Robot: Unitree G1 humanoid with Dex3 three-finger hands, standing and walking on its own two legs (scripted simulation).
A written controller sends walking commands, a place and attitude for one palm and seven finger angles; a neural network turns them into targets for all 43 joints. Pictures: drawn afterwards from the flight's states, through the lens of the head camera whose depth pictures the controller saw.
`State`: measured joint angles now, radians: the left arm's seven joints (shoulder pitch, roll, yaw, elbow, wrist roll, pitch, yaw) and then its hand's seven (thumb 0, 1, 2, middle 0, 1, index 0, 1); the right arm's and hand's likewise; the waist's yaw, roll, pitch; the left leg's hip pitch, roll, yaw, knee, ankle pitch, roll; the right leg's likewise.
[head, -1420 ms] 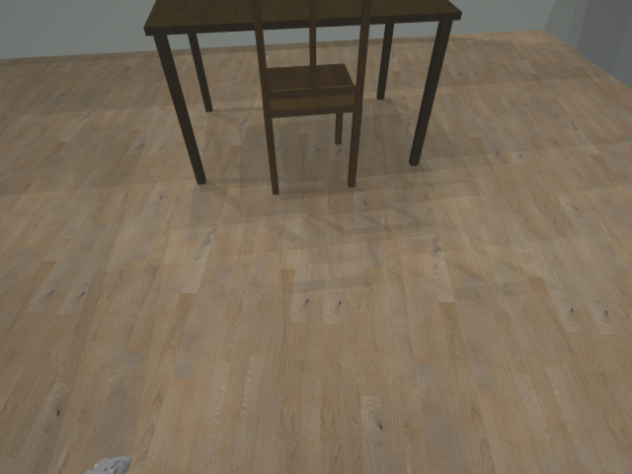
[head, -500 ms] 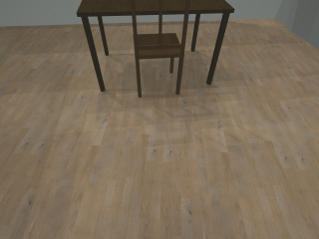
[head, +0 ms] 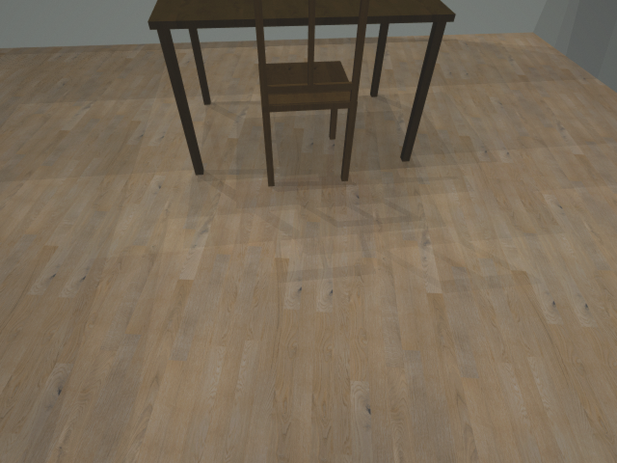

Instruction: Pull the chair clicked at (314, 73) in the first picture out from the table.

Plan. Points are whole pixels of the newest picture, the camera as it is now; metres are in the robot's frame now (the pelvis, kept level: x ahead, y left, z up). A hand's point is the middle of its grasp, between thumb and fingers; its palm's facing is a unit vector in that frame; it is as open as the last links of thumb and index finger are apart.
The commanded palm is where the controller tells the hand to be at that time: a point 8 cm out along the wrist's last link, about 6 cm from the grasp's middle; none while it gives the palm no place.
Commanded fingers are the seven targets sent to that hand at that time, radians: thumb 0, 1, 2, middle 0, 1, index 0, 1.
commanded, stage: look at it before walking up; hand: left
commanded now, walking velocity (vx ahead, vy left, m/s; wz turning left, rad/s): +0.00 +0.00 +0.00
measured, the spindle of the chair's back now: (311, 40) +1.52 +0.08 -0.08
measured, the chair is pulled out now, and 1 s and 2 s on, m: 0.00 0.00 0.00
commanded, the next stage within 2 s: walk to a spot facing it in 0.02 s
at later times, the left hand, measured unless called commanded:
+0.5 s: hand out of the picture +0.09 +0.17 -0.19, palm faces -0.14 -0.97 -0.21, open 7.4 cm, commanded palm none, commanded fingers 0.00 0.90 0.90 -0.20 -0.30 -0.20 -0.30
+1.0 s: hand (218, 391) +0.27 +0.18 -0.21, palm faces -0.27 -0.95 -0.16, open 7.4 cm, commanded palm none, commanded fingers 0.00 0.90 0.90 -0.20 -0.30 -0.20 -0.30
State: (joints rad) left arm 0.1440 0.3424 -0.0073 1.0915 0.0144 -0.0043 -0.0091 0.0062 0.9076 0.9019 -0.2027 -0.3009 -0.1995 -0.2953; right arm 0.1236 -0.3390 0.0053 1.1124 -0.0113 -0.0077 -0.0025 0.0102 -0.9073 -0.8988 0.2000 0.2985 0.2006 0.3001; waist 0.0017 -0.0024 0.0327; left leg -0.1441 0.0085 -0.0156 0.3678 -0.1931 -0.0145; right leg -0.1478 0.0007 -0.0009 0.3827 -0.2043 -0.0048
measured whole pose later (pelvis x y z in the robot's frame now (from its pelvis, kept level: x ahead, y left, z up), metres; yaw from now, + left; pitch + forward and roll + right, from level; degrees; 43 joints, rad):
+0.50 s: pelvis +0.06 -0.03 -0.03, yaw -9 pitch -1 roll +0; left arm 0.33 0.21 0.04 1.02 0.03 0.00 -0.05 0.01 0.91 0.90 -0.20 -0.30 -0.20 -0.29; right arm 0.31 -0.23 -0.03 1.06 -0.02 -0.02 -0.01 0.01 -0.91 -0.90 0.20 0.30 0.20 0.30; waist 0.01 0.02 0.03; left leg -0.18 0.12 0.12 0.70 -0.46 -0.04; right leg -0.30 0.02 -0.07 0.66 -0.34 -0.04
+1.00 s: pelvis +0.27 -0.01 -0.03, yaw -22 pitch +0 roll -1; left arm 0.41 0.20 0.06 1.08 0.02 -0.03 0.00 0.01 0.91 0.90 -0.20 -0.30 -0.20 -0.30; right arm 0.08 -0.15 -0.02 0.93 -0.03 -0.07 0.00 0.01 -0.91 -0.90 0.20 0.30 0.20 0.30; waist 0.05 -0.05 0.06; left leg -0.43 0.07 0.15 0.68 -0.25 0.05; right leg -0.21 0.03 0.08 1.04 -0.50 -0.04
